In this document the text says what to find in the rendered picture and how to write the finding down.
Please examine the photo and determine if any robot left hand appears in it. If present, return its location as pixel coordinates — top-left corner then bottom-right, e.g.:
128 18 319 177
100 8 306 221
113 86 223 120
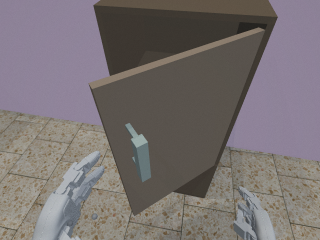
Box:
31 150 105 240

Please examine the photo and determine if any handle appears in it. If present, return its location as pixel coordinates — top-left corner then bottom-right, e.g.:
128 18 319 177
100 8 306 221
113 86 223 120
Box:
125 123 151 182

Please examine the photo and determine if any cupboard door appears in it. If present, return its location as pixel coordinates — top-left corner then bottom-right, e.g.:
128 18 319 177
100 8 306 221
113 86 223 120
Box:
88 27 265 216

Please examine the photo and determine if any robot right hand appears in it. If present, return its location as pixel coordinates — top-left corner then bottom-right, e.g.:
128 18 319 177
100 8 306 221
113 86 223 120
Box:
233 186 276 240

